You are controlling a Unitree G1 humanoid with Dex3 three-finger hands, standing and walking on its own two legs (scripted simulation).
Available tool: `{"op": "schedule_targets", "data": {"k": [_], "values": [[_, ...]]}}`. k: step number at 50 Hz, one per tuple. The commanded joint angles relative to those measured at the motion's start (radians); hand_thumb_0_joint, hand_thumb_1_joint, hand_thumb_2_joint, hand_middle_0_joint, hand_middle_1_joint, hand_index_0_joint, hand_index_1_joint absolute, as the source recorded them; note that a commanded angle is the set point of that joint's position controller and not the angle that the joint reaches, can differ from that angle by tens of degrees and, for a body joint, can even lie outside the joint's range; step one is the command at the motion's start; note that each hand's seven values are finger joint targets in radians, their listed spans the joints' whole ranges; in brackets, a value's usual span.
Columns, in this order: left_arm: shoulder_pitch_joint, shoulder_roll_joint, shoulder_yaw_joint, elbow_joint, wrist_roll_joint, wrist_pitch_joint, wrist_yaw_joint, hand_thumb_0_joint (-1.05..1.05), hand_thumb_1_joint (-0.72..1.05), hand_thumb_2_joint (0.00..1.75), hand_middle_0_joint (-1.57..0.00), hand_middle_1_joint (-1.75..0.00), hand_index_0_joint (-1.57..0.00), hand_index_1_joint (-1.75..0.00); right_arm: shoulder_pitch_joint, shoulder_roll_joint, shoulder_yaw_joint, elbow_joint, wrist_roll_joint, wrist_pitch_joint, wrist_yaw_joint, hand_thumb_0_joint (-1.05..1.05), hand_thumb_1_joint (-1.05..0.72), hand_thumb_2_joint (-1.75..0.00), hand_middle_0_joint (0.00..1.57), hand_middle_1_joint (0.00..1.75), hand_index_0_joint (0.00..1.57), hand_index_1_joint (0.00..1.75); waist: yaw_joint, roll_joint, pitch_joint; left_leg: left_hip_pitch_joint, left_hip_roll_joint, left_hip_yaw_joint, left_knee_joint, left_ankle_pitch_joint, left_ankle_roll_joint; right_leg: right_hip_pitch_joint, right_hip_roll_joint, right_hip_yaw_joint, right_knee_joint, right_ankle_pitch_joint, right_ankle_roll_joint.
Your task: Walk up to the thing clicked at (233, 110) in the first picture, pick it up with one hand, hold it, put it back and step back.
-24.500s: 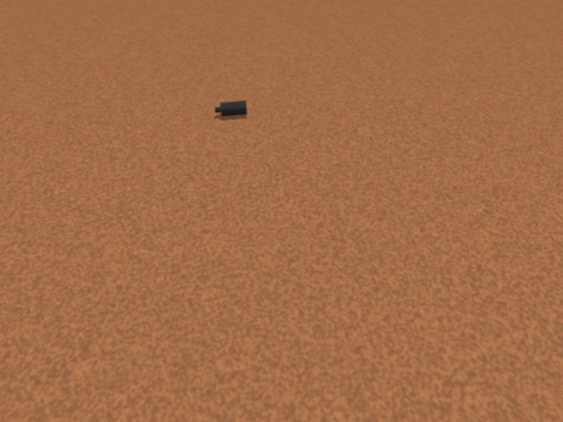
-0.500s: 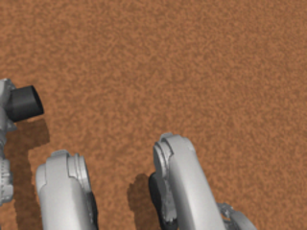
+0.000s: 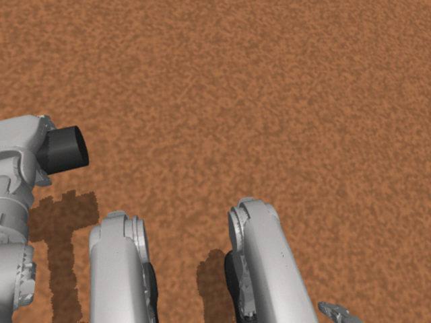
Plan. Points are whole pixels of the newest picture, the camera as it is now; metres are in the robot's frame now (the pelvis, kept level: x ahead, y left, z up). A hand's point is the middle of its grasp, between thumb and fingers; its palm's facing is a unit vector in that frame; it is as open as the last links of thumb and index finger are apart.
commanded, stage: lift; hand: left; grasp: from above
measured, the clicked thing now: (27, 157) +0.44 +0.33 -0.15
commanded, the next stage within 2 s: hold in 1.34 s
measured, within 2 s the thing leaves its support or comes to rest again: neither
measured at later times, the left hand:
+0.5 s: hand out of the picture +0.37 +0.31 +0.07, palm faces -0.39 -0.16 -0.91, open 10.8 cm
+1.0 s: hand out of the picture +0.35 +0.27 +0.23, palm faces -0.42 -0.14 -0.90, open 10.8 cm
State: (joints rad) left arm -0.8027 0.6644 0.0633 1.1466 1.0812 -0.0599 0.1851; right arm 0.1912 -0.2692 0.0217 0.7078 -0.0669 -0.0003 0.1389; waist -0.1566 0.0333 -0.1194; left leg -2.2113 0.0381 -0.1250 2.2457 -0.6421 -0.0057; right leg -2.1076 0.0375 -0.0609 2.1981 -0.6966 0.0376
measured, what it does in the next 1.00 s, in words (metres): rises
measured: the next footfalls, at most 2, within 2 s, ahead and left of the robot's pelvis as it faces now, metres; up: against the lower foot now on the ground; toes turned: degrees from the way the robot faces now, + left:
none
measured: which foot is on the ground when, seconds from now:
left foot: down 0.00-1.00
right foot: down 0.00-1.00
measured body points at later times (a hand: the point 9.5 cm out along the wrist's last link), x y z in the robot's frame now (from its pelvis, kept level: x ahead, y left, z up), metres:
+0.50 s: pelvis +0.00 +0.01 +0.16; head +0.15 +0.05 +0.58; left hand +0.39 +0.31 +0.12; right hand +0.15 -0.24 +0.04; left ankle +0.09 +0.13 -0.34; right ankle +0.09 -0.13 -0.34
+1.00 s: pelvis +0.04 +0.01 +0.31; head +0.11 +0.02 +0.75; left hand +0.36 +0.28 +0.28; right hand +0.16 -0.24 +0.19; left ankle +0.09 +0.13 -0.34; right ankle +0.09 -0.13 -0.34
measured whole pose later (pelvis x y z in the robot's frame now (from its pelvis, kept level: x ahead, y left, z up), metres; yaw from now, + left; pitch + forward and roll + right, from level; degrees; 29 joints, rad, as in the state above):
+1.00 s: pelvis +0.04 +0.01 +0.31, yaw +6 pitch +15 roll -2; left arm -0.36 0.40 -0.18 0.83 0.96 0.09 0.16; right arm 0.23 -0.23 -0.02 0.74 0.03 -0.02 -0.05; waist -0.06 0.04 -0.12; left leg -0.95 0.05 -0.01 1.13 -0.44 0.00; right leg -0.89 0.01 0.00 1.09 -0.46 0.03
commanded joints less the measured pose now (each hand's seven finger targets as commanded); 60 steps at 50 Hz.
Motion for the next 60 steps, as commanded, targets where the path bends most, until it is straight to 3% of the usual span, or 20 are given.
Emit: {"op": "schedule_targets", "data": {"k": [1, 8, 11, 12, 14, 17, 20, 25, 26, 28, 33, 43, 47, 48, 51, 54, 56, 58, 60], "values": [[-0.264, 0.263, 0.029, -0.256, -0.025, -0.004, -0.002, 0.0, 0.64, 0.76, -1.0, -0.69, -1.02, -0.68, 0.172, -0.217, -0.092, -0.05, 0.016, -0.001, -0.036, 0.0, -0.9, -0.9, 0.2, 0.3, 0.2, 0.3, 0.02, 0.184, -0.694, 0.573, -0.024, 0.084, -0.292, 0.134, 0.039, 0.368, 0.022, -0.043, -0.332, 0.199, -0.072], [-0.159, 0.235, 0.021, -0.44, -0.072, 0.015, -0.039, 0.0, 0.62, 0.75, -0.97, -0.71, -0.99, -0.69, 0.135, -0.208, -0.11, -0.095, 0.041, 0.012, -0.069, 0.0, -0.9, -0.9, 0.2, 0.3, 0.2, 0.3, 0.06, 0.186, -0.714, 0.708, -0.02, 0.056, -0.446, 0.074, 0.032, 0.443, 0.019, -0.035, -0.431, 0.139, -0.073], [-0.149, 0.213, 0.0, -0.511, -0.083, 0.033, -0.045, 0.0, 0.6, 0.76, -0.96, -0.7, -0.98, -0.68, 0.107, -0.198, -0.112, -0.106, 0.05, 0.018, -0.089, 0.0, -0.89, -0.9, 0.2, 0.3, 0.2, 0.3, 0.047, 0.193, -0.674, 0.772, -0.013, 0.037, -0.528, 0.027, 0.027, 0.476, 0.018, -0.034, -0.483, 0.115, -0.069], [-0.138, 0.219, 0.014, -0.532, -0.087, 0.042, -0.046, 0.0, 0.6, 0.76, -0.96, -0.69, -0.98, -0.67, 0.103, -0.199, -0.114, -0.107, 0.057, 0.021, -0.095, 0.0, -0.89, -0.9, 0.2, 0.3, 0.2, 0.3, 0.052, 0.196, -0.675, 0.802, -0.013, 0.036, -0.554, 0.03, 0.027, 0.5, 0.015, -0.033, -0.501, 0.124, -0.066], [-0.098, 0.196, 0.003, -0.567, -0.098, 0.063, -0.049, 0.0, 0.61, 0.79, -0.98, -0.7, -0.99, -0.69, 0.08, -0.194, -0.115, -0.113, 0.061, 0.023, -0.107, 0.0, -0.89, -0.9, 0.2, 0.3, 0.2, 0.3, 0.059, 0.204, -0.667, 0.865, -0.012, 0.021, -0.619, 0.012, 0.023, 0.535, 0.014, -0.031, -0.537, 0.116, -0.064], [-0.065, 0.17, -0.015, -0.606, -0.109, 0.091, -0.055, 0.0, 0.63, 0.79, -0.98, -0.72, -0.99, -0.7, 0.06, -0.183, -0.111, -0.113, 0.07, 0.026, -0.126, 0.0, -0.89, -0.89, 0.2, 0.3, 0.2, 0.3, 0.06, 0.199, -0.663, 0.966, -0.008, 0.021, -0.699, 0.034, 0.018, 0.616, 0.015, -0.028, -0.61, 0.138, -0.062], [-0.015, 0.138, -0.036, -0.633, -0.11, 0.109, -0.068, 0.0, 0.61, 0.8, -0.98, -0.69, -0.99, -0.68, 0.057, -0.176, -0.105, -0.102, 0.079, 0.023, -0.139, 0.0, -0.89, -0.9, 0.2, 0.3, 0.2, 0.3, 0.062, 0.201, -0.66, 1.049, -0.01, 0.032, -0.748, 0.123, 0.018, 0.694, 0.007, -0.02, -0.663, 0.206, -0.06], [0.074, 0.096, -0.057, -0.612, -0.123, 0.138, -0.065, 0.0, 0.62, 0.77, -1.0, -0.66, -1.0, -0.66, 0.031, -0.157, -0.092, -0.095, 0.088, 0.018, -0.16, 0.0, -0.89, -0.9, 0.2, 0.3, 0.2, 0.3, 0.063, 0.151, -0.549, 1.141, -0.008, 0.038, -0.88, 0.098, 0.014, 0.822, 0.007, -0.005, -0.804, 0.189, -0.059], [0.083, 0.068, -0.083, -0.61, -0.124, 0.143, -0.068, 0.0, 0.63, 0.78, -1.0, -0.67, -1.0, -0.67, 0.028, -0.149, -0.091, -0.096, 0.09, 0.016, -0.163, 0.0, -0.89, -0.9, 0.2, 0.3, 0.2, 0.3, 0.056, 0.134, -0.534, 1.156, -0.01, 0.047, -0.898, 0.109, 0.015, 0.855, 0.008, -0.002, -0.836, 0.194, -0.06], [0.124, 0.059, -0.09, -0.602, -0.124, 0.153, -0.069, 0.0, 0.65, 0.78, -1.0, -0.7, -1.01, -0.69, 0.028, -0.138, -0.089, -0.098, 0.093, 0.012, -0.169, 0.0, -0.89, -0.9, 0.2, 0.3, 0.2, 0.3, 0.059, 0.104, -0.507, 1.183, -0.015, 0.067, -0.931, 0.145, 0.017, 0.929, 0.01, 0.008, -0.901, 0.213, -0.06], [0.155, 0.015, -0.125, -0.576, -0.128, 0.162, -0.074, 0.0, 0.63, 0.75, -1.0, -0.67, -1.0, -0.67, 0.023, -0.129, -0.084, -0.091, 0.1, -0.01, -0.185, 0.0, -0.89, -0.9, 0.2, 0.3, 0.2, 0.3, 0.063, 0.083, -0.385, 1.259, -0.012, 0.062, -1.066, 0.117, 0.011, 1.033, 0.009, 0.027, -1.019, 0.195, -0.061], [0.133, -0.033, -0.147, -0.535, -0.103, 0.138, -0.008, 0.0, 0.62, 0.7, -0.97, -0.65, -0.99, -0.64, 0.043, -0.112, -0.086, -0.072, 0.099, -0.053, -0.201, 0.0, -0.89, -0.9, 0.2, 0.3, 0.2, 0.3, 0.083, 0.086, -0.347, 1.485, -0.017, 0.067, -1.275, 0.189, 0.0, 1.246, 0.013, 0.049, -1.219, 0.25, -0.061], [0.095, -0.069, -0.172, -0.504, -0.107, 0.14, 0.016, 0.0, 0.65, 0.75, -1.01, -0.66, -1.01, -0.66, 0.059, -0.11, -0.09, -0.049, 0.098, -0.06, -0.204, 0.0, -0.89, -0.9, 0.2, 0.3, 0.2, 0.3, 0.073, 0.082, -0.32, 1.553, -0.019, 0.08, -1.332, 0.232, -0.002, 1.305, 0.013, 0.057, -1.288, 0.284, -0.06], [0.116, -0.06, -0.166, -0.493, -0.106, 0.143, 0.021, 0.0, 0.68, 0.74, -1.02, -0.67, -1.03, -0.66, 0.061, -0.114, -0.093, -0.047, 0.098, -0.061, -0.204, 0.0, -0.88, -0.9, 0.2, 0.3, 0.2, 0.3, 0.085, 0.065, -0.319, 1.574, -0.02, 0.088, -1.344, 0.259, -0.002, 1.335, 0.013, 0.058, -1.309, 0.303, -0.059], [0.142, -0.092, -0.183, -0.444, -0.116, 0.16, 0.026, 0.0, 0.69, 0.77, -1.04, -0.68, -1.04, -0.68, 0.073, -0.112, -0.094, -0.04, 0.1, -0.062, -0.202, 0.0, -0.88, -0.9, 0.2, 0.3, 0.2, 0.3, 0.078, 0.015, -0.307, 1.605, -0.028, 0.106, -1.364, 0.341, 0.005, 1.412, 0.009, 0.066, -1.36, 0.383, -0.051], [0.161, -0.084, -0.174, -0.429, -0.124, 0.175, 0.027, 0.0, 0.7, 0.78, -1.04, -0.69, -1.05, -0.68, 0.078, -0.113, -0.099, -0.039, 0.1, -0.06, -0.2, 0.0, -0.88, -0.9, 0.2, 0.3, 0.2, 0.3, 0.101, 0.006, -0.301, 1.647, -0.032, 0.113, -1.402, 0.402, 0.005, 1.481, 0.007, 0.066, -1.396, 0.446, -0.047], [0.134, -0.105, -0.191, -0.427, -0.129, 0.18, 0.021, 0.0, 0.7, 0.79, -1.05, -0.68, -1.05, -0.68, 0.08, -0.111, -0.097, -0.039, 0.101, -0.061, -0.198, 0.0, -0.89, -0.9, 0.2, 0.3, 0.2, 0.3, 0.089, 0.003, -0.285, 1.667, -0.035, 0.115, -1.426, 0.406, 0.006, 1.506, 0.004, 0.073, -1.425, 0.456, -0.043], [0.137, -0.084, -0.174, -0.44, -0.133, 0.182, 0.022, 0.0, 0.69, 0.77, -1.04, -0.68, -1.04, -0.68, 0.077, -0.111, -0.1, -0.04, 0.1, -0.061, -0.199, 0.0, -0.89, -0.9, 0.2, 0.3, 0.2, 0.3, 0.106, 0.013, -0.283, 1.689, -0.038, 0.12, -1.452, 0.417, 0.006, 1.543, 0.002, 0.077, -1.457, 0.465, -0.041], [0.169, -0.12, -0.194, -0.413, -0.135, 0.187, 0.015, 0.0, 0.71, 0.74, -1.06, -0.66, -1.07, -0.65, 0.077, -0.111, -0.099, -0.046, 0.104, -0.059, -0.195, 0.0, -0.89, -0.9, 0.2, 0.3, 0.2, 0.3, 0.101, -0.025, -0.253, 1.704, -0.04, 0.125, -1.476, 0.428, 0.009, 1.561, 0.0, 0.077, -1.477, 0.483, -0.039]]}}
